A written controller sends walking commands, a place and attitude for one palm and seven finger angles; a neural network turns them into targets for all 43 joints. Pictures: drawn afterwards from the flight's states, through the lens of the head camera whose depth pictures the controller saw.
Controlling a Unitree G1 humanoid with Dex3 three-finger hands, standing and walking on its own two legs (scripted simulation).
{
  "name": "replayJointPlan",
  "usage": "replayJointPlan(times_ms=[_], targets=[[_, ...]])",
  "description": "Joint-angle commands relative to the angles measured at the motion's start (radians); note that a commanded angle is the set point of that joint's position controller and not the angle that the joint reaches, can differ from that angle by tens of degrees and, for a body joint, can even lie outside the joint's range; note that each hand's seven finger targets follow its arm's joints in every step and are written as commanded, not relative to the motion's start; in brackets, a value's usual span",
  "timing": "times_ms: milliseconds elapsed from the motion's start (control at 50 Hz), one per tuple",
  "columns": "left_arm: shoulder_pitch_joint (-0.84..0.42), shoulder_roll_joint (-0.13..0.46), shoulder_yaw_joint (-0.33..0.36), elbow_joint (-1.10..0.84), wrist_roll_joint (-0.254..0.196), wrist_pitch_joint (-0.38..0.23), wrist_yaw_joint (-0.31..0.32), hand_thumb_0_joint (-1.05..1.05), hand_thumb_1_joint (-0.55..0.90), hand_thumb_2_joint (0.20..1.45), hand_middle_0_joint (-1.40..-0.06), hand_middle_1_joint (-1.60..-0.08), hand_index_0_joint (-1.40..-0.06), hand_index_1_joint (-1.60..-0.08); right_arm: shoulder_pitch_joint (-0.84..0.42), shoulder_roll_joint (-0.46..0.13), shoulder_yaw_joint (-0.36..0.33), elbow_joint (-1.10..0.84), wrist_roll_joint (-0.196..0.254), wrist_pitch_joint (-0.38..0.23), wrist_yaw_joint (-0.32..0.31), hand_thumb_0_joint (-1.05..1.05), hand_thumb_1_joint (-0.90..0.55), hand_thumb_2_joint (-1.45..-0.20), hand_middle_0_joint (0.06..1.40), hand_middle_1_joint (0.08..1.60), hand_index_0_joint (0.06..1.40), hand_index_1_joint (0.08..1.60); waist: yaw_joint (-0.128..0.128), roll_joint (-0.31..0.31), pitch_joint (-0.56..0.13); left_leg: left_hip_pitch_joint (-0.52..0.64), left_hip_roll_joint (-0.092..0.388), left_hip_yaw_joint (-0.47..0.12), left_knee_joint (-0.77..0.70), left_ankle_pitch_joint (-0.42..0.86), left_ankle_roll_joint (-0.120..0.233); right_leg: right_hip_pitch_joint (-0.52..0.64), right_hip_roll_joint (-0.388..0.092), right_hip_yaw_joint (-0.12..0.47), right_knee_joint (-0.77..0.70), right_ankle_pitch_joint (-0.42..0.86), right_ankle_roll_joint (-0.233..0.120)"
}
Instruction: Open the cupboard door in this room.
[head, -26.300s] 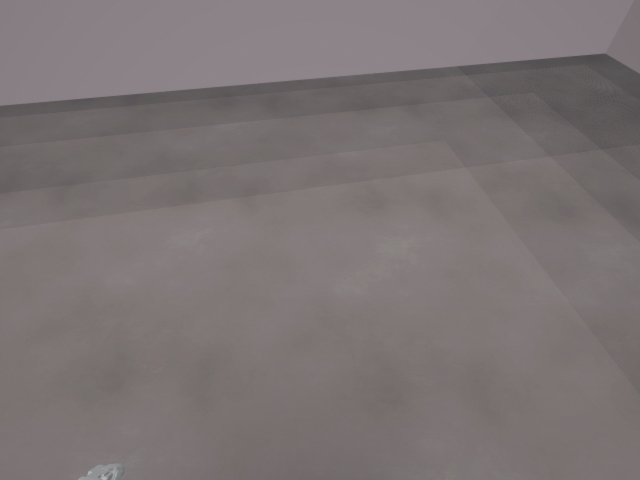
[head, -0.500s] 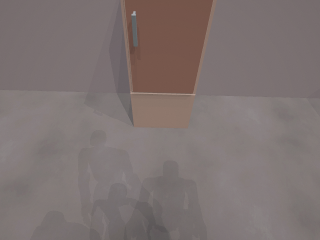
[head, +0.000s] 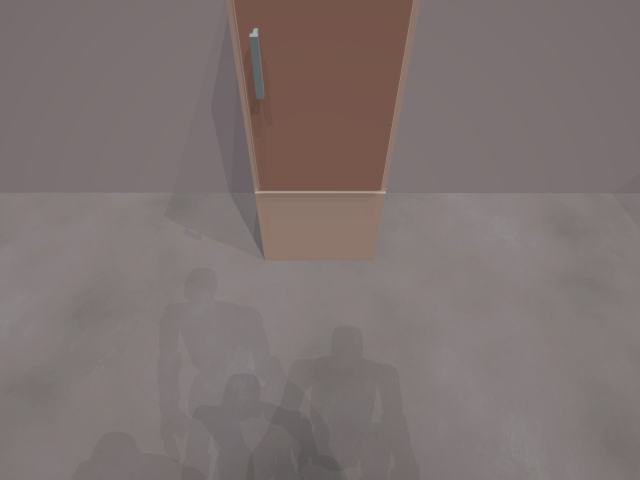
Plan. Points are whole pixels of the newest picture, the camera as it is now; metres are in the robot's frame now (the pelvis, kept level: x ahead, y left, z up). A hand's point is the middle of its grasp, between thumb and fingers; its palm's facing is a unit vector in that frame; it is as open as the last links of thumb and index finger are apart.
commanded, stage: take the last steps up to it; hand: left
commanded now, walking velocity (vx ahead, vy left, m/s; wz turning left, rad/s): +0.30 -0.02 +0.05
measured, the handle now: (258, 64) +0.99 +0.20 +0.06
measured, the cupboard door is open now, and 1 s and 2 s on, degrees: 0 0 0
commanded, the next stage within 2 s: come to a stop and stand still in 0.98 s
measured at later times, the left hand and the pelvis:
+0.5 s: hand out of the picture +0.05 +0.17 -0.18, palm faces +0.11 -0.99 -0.13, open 7.4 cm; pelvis +0.17 +0.03 -0.02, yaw +2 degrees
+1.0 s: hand (248, 299) +0.46 +0.16 -0.16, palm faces +0.03 -0.98 -0.20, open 7.4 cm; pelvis +0.37 -0.01 +0.00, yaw +2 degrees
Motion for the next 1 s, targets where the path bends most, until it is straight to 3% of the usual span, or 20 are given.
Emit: replayJointPlan(times_ms=[0, 40, 60, 80, 100, 140, 300, 360, 380, 400, 420, 480, 540, 740, 800, 820, 840, 860, 920, 980], targets=[[0.078, 0.034, 0.018, -0.036, 0.002, -0.027, -0.012, 0.0, 0.9, 0.9, -0.2, -0.3, -0.2, -0.3, 0.054, -0.132, -0.033, -0.037, 0.002, -0.018, -0.005, 0.0, -0.9, -0.9, 0.2, 0.3, 0.2, 0.3, 0.021, 0.106, 0.152, -0.115, 0.227, -0.281, -0.177, -0.268, 0.094, -0.108, 0.013, -0.033, -0.026, -0.018, -0.016], [0.177, 0.081, 0.035, -0.009, 0.003, -0.041, -0.004, 0.0, 0.9, 0.9, -0.2, -0.3, -0.2, -0.3, 0.001, -0.087, -0.023, -0.071, 0.006, -0.025, -0.003, 0.0, -0.9, -0.9, 0.2, 0.3, 0.2, 0.3, 0.072, -0.106, 0.143, -0.313, 0.106, -0.131, 0.067, -0.16, 0.033, 0.096, -0.099, 0.141, -0.177, -0.068, -0.062], [0.265, 0.15, 0.057, 0.018, 0.001, -0.046, 0.007, 0.0, 0.9, 0.9, -0.2, -0.3, -0.2, -0.3, -0.053, -0.045, -0.012, -0.113, 0.005, -0.028, 0.004, 0.0, -0.9, -0.9, 0.2, 0.3, 0.2, 0.3, 0.109, -0.334, 0.155, -0.515, 0.02, -0.004, 0.292, -0.158, -0.006, 0.241, -0.252, 0.366, -0.304, -0.023, -0.136], [0.358, 0.158, 0.061, 0.041, -0.004, -0.049, 0.016, 0.0, 0.9, 0.9, -0.2, -0.3, -0.2, -0.3, -0.166, -0.077, -0.013, -0.156, -0.004, -0.027, 0.009, 0.0, -0.9, -0.9, 0.2, 0.3, 0.2, 0.3, 0.155, -0.305, 0.176, -0.607, 0.052, -0.041, 0.46, -0.257, -0.009, 0.258, -0.347, 0.467, -0.335, 0.144, -0.19], [0.365, 0.128, 0.054, 0.049, 0.0, -0.053, 0.019, 0.0, 0.9, 0.9, -0.2, -0.3, -0.2, -0.3, -0.207, -0.078, -0.02, -0.168, -0.004, -0.032, 0.013, 0.0, -0.9, -0.9, 0.2, 0.3, 0.2, 0.3, 0.142, -0.18, 0.189, -0.652, 0.073, -0.07, 0.574, -0.225, -0.009, 0.27, -0.355, 0.433, -0.305, 0.305, -0.222], [0.303, 0.107, 0.046, 0.036, 0.004, -0.061, 0.02, 0.0, 0.9, 0.9, -0.2, -0.3, -0.2, -0.3, -0.191, -0.061, -0.023, -0.157, -0.001, -0.035, 0.022, 0.0, -0.9, -0.9, 0.2, 0.3, 0.2, 0.3, 0.098, -0.064, 0.15, -0.654, 0.102, -0.075, 0.645, -0.161, -0.015, 0.288, -0.308, 0.285, -0.248, 0.428, -0.199], [0.17, 0.114, 0.038, 0.027, 0.003, -0.074, 0.02, 0.0, 0.9, 0.9, -0.2, -0.3, -0.2, -0.3, -0.243, -0.043, -0.013, -0.175, 0.007, -0.023, 0.05, 0.0, -0.9, -0.9, 0.2, 0.3, 0.2, 0.3, 0.017, -0.146, 0.156, -0.306, 0.058, 0.049, 0.294, 0.065, -0.011, 0.068, -0.178, 0.024, -0.271, 0.625, -0.108], [0.117, 0.151, 0.046, 0.022, -0.012, -0.075, 0.016, 0.0, 0.9, 0.9, -0.2, -0.3, -0.2, -0.3, 0.025, -0.115, -0.033, -0.096, -0.005, -0.04, 0.029, 0.0, -0.9, -0.9, 0.2, 0.3, 0.2, 0.3, -0.114, -0.094, -0.042, 0.084, 0.011, 0.07, 0.113, 0.202, 0.014, 0.043, -0.132, -0.049, 0.086, 0.813, -0.059], [0.136, 0.122, 0.045, 0.01, -0.016, -0.074, 0.007, 0.0, 0.9, 0.9, -0.2, -0.3, -0.2, -0.3, 0.158, -0.207, -0.057, -0.062, -0.012, -0.044, 0.017, 0.0, -0.9, -0.9, 0.2, 0.3, 0.2, 0.3, -0.152, 0.045, -0.16, 0.317, 0.146, -0.106, 0.104, 0.269, 0.057, -0.119, -0.069, -0.063, 0.314, 0.554, -0.023], [0.186, 0.054, 0.038, -0.012, -0.029, -0.072, -0.004, 0.0, 0.9, 0.9, -0.2, -0.3, -0.2, -0.3, 0.233, -0.31, -0.084, -0.044, -0.018, -0.047, 0.008, 0.0, -0.9, -0.9, 0.2, 0.3, 0.2, 0.3, -0.147, 0.286, -0.23, 0.437, 0.44, -0.508, -0.016, 0.34, 0.184, -0.332, 0.062, -0.053, 0.641, -0.155, 0.003], [0.139, 0.049, 0.028, -0.035, -0.023, -0.069, 0.006, 0.0, 0.9, 0.9, -0.2, -0.3, -0.2, -0.3, 0.208, -0.336, -0.086, -0.044, 0.001, -0.041, 0.001, 0.0, -0.9, -0.9, 0.2, 0.3, 0.2, 0.3, -0.138, 0.278, -0.25, 0.399, 0.499, -0.599, -0.119, 0.293, 0.219, -0.405, 0.051, 0.076, 0.808, -0.224, -0.013], [0.008, 0.05, 0.038, -0.054, -0.005, -0.062, -0.013, 0.0, 0.9, 0.9, -0.2, -0.3, -0.2, -0.3, 0.011, -0.176, -0.047, -0.097, -0.008, -0.062, 0.001, 0.0, -0.9, -0.9, 0.2, 0.3, 0.2, 0.3, -0.047, 0.052, 0.041, 0.014, 0.407, -0.385, -0.174, 0.245, 0.178, -0.438, -0.06, 0.102, 0.797, -0.048, -0.008], [0.074, 0.018, 0.04, -0.05, 0.004, -0.03, -0.02, 0.0, 0.9, 0.9, -0.2, -0.3, -0.2, -0.3, -0.046, -0.143, -0.036, -0.105, -0.004, -0.076, 0.003, 0.0, -0.9, -0.9, 0.2, 0.3, 0.2, 0.3, 0.021, 0.104, 0.006, -0.068, 0.307, -0.174, -0.198, 0.298, 0.128, -0.344, -0.063, 0.076, 0.654, 0.033, 0.018], [-0.204, 0.07, 0.052, -0.183, 0.003, -0.022, -0.04, 0.0, 0.9, 0.9, -0.2, -0.3, -0.2, -0.3, 0.01, -0.182, -0.061, -0.093, -0.014, -0.061, 0.008, 0.0, -0.9, -0.9, 0.2, 0.3, 0.2, 0.3, -0.011, 0.118, 0.082, -0.019, 0.298, -0.118, -0.19, 0.272, 0.108, -0.264, -0.03, -0.006, 0.132, 0.148, 0.024], [-0.087, 0.106, 0.06, -0.145, 0.002, -0.037, -0.038, 0.0, 0.9, 0.9, -0.2, -0.3, -0.2, -0.3, 0.005, -0.182, -0.056, -0.083, -0.011, -0.052, 0.009, 0.0, -0.9, -0.9, 0.2, 0.3, 0.2, 0.3, 0.054, 0.063, 0.026, -0.045, 0.246, -0.076, -0.011, 0.328, 0.058, -0.023, 0.03, -0.061, -0.025, 0.201, -0.004], [0.031, 0.156, 0.072, -0.105, 0.006, -0.05, -0.032, 0.0, 0.9, 0.9, -0.2, -0.3, -0.2, -0.3, 0.007, -0.158, -0.05, -0.079, -0.003, -0.055, 0.013, 0.0, -0.9, -0.9, 0.2, 0.3, 0.2, 0.3, 0.109, -0.025, -0.038, -0.141, 0.188, -0.02, 0.201, 0.334, 0.021, 0.181, -0.026, 0.013, -0.067, 0.229, -0.039], [0.158, 0.262, 0.096, -0.069, 0.007, -0.062, -0.016, 0.0, 0.9, 0.9, -0.2, -0.3, -0.2, -0.3, 0.03, -0.087, -0.032, -0.1, 0.008, -0.061, 0.021, 0.0, -0.9, -0.9, 0.2, 0.3, 0.2, 0.3, 0.138, -0.293, -0.135, -0.352, 0.067, 0.054, 0.5, -0.007, -0.021, 0.372, -0.278, 0.337, -0.144, 0.35, -0.126], [0.18, 0.305, 0.1, -0.062, -0.014, -0.063, -0.012, 0.0, 0.9, 0.9, -0.2, -0.3, -0.2, -0.3, 0.0, -0.118, -0.032, -0.125, 0.015, -0.045, 0.017, 0.0, -0.9, -0.9, 0.2, 0.3, 0.2, 0.3, 0.136, -0.322, -0.152, -0.413, 0.032, -0.047, 0.706, -0.3, -0.026, 0.328, -0.377, 0.495, -0.226, 0.409, -0.207], [-0.025, 0.195, 0.075, -0.118, -0.013, -0.062, -0.001, 0.0, 0.9, 0.9, -0.2, -0.3, -0.2, -0.3, -0.08, -0.103, -0.037, -0.12, 0.003, -0.032, 0.021, 0.0, -0.9, -0.9, 0.2, 0.3, 0.2, 0.3, 0.065, -0.044, 0.021, -0.467, 0.13, -0.134, 0.799, -0.098, -0.027, 0.096, -0.295, 0.303, -0.259, 0.31, -0.187], [-0.065, 0.145, 0.056, -0.111, -0.006, -0.076, 0.002, 0.0, 0.9, 0.9, -0.2, -0.3, -0.2, -0.3, -0.005, -0.073, -0.032, -0.089, -0.004, -0.013, 0.027, 0.0, -0.9, -0.9, 0.2, 0.3, 0.2, 0.3, 0.002, -0.097, 0.002, -0.36, 0.134, -0.091, 0.646, -0.033, -0.056, 0.009, -0.214, 0.118, -0.267, 0.453, -0.14]])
